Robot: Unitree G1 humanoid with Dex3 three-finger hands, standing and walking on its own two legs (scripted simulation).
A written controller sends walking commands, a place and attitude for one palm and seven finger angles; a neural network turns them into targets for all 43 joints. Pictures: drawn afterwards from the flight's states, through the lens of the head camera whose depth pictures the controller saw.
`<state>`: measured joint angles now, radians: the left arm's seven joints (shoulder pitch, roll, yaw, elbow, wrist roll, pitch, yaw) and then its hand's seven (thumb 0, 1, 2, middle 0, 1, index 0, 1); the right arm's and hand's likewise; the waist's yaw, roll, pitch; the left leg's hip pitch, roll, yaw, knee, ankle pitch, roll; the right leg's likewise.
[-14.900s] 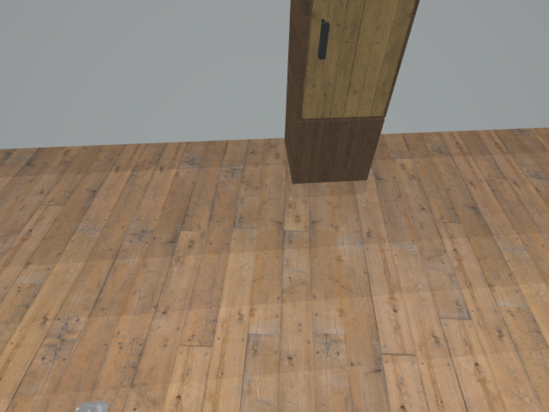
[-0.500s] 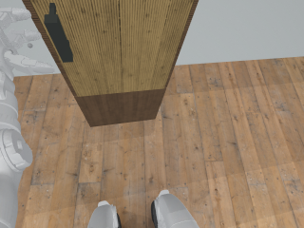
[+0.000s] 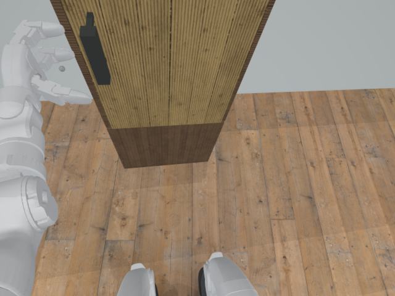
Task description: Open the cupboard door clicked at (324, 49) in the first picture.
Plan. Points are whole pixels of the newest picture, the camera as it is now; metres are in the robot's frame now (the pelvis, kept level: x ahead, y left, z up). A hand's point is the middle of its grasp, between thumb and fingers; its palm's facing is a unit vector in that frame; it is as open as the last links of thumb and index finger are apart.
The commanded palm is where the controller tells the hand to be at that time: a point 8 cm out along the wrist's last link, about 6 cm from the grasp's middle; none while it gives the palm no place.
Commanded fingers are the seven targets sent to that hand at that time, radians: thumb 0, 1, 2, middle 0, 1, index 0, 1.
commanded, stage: move the hooked fingers beside the handle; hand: left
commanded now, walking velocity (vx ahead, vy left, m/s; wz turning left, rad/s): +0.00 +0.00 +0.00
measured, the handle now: (97, 50) +0.59 +0.14 +0.08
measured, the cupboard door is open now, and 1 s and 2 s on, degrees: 0 0 0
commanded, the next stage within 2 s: slide the fingers in behind the handle in 0.14 s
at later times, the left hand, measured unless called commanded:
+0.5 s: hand (72, 68) +0.53 +0.18 +0.09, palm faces +0.00 -1.00 +0.00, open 14.0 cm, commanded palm +0.51 +0.22 +0.08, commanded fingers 0.00 -0.50 0.30 -0.30 -1.20 -0.30 -1.20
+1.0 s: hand (89, 70) +0.53 +0.15 +0.08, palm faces +0.01 -1.00 -0.02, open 14.0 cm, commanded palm +0.51 +0.19 +0.08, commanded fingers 0.00 -0.50 0.30 -0.30 -1.20 -0.30 -1.20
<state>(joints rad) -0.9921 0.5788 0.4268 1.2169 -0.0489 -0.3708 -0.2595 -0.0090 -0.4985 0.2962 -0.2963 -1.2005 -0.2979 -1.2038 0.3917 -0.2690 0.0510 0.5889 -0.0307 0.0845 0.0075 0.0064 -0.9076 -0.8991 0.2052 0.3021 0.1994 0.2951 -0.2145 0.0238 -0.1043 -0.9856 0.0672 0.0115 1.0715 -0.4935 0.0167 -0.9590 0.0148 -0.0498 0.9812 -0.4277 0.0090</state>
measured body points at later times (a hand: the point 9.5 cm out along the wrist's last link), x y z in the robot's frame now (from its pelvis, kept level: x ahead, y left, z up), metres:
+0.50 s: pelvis -0.01 +0.00 +0.00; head +0.14 +0.02 +0.42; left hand +0.53 +0.23 +0.09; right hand -0.03 -0.27 -0.10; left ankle +0.00 +0.10 -0.66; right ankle +0.01 -0.13 -0.66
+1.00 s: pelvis -0.01 +0.00 +0.00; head +0.13 +0.02 +0.42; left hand +0.52 +0.20 +0.09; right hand -0.02 -0.26 -0.11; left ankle +0.00 +0.10 -0.66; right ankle +0.01 -0.13 -0.66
